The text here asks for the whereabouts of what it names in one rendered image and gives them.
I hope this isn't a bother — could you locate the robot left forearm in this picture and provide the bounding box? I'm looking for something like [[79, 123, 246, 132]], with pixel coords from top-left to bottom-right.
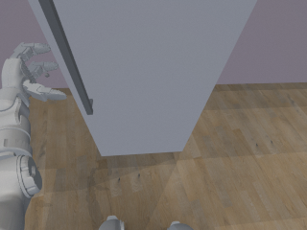
[[0, 87, 33, 160]]

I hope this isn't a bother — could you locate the robot left upper arm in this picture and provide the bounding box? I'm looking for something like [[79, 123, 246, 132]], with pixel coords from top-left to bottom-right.
[[0, 154, 42, 230]]

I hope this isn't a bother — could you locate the left robot thigh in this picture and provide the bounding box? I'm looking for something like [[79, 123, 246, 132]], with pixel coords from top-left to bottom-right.
[[99, 218, 125, 230]]

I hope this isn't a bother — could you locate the robot left hand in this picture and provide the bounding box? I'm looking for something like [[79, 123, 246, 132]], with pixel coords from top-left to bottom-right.
[[1, 42, 67, 102]]

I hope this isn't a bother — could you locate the fridge door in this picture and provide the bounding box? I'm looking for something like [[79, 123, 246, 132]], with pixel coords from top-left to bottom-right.
[[28, 0, 257, 156]]

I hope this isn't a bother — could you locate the robot left shin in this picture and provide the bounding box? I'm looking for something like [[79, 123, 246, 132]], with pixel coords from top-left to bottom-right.
[[106, 216, 118, 220]]

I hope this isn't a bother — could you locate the handle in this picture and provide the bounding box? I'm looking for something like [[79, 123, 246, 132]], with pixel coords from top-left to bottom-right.
[[38, 0, 93, 115]]

